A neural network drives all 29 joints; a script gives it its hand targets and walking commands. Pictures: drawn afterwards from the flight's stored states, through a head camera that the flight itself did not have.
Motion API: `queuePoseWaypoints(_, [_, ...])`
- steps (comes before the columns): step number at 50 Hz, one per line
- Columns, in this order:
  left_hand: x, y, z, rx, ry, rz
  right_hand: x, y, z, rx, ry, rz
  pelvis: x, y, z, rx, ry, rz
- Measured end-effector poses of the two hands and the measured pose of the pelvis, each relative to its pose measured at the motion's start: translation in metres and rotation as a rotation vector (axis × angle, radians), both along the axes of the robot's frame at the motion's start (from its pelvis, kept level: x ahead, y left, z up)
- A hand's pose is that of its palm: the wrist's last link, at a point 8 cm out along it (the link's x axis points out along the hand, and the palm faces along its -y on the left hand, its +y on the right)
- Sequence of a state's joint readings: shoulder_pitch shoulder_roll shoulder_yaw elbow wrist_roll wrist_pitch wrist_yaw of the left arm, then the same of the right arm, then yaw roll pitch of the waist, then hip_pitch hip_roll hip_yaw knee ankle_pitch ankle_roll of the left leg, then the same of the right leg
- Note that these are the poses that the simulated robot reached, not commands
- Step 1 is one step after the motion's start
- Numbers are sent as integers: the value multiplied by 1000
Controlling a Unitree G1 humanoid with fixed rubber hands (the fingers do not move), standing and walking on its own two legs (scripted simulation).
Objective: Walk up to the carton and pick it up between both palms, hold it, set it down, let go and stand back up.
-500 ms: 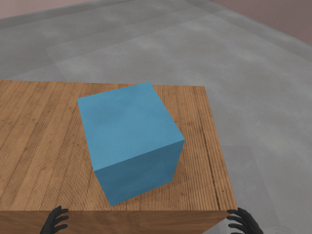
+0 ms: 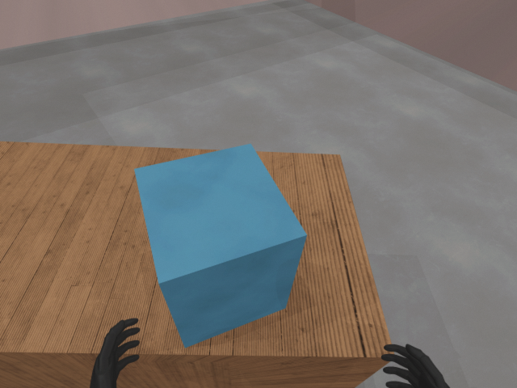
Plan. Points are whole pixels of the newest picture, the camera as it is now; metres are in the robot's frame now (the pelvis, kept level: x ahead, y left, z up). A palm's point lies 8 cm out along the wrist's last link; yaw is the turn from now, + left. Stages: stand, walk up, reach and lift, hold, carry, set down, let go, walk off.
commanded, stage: reach and lift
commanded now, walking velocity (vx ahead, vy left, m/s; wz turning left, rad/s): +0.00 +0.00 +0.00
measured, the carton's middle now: (217, 245) +0.35 +0.09 +0.00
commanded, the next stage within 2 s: none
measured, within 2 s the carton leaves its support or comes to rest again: neither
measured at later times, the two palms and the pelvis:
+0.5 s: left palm (113, 368) +0.15 +0.21 +0.00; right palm (420, 352) +0.20 -0.23 -0.02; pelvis +0.01 -0.01 +0.00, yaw +1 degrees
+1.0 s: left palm (110, 326) +0.19 +0.21 +0.04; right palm (410, 301) +0.26 -0.22 +0.03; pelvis +0.00 +0.00 +0.00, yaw +0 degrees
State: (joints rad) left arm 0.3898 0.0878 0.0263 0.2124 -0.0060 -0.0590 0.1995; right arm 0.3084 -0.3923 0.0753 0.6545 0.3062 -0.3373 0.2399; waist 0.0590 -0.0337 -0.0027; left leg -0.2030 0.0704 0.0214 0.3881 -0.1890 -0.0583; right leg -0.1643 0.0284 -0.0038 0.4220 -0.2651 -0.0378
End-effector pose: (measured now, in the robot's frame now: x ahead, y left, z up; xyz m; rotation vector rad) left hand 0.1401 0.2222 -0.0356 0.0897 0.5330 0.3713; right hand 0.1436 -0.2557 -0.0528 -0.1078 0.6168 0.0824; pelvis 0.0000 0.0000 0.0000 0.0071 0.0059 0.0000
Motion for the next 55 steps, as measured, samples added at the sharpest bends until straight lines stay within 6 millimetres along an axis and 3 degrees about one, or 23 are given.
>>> queuePoseWaypoints(6, [7, -12, 6, -15, -49, 7, 28, -1, 22, 14, -129, 26, 2, -4, 0, 1, -4, -4])
queuePoseWaypoints(14, [4, -17, 17, -24, -102, 69, 61, 7, 34, 38, -183, 95, 4, -10, -1, -2, -3, 14])
queuePoseWaypoints(31, [22, -20, 48, -30, -223, 75, 57, 23, 36, 112, -239, 80, 2, -7, 0, -2, 3, 2])
queuePoseWaypoints(41, [44, -18, 57, -49, -228, 88, 88, 20, 65, 74, -290, 87, -2, -7, 0, -3, -1, -13])
queuePoseWaypoints(55, [57, -6, 88, -42, -231, 85, 129, 50, 86, 126, -323, 118, -6, -2, 4, -8, -14, -4])
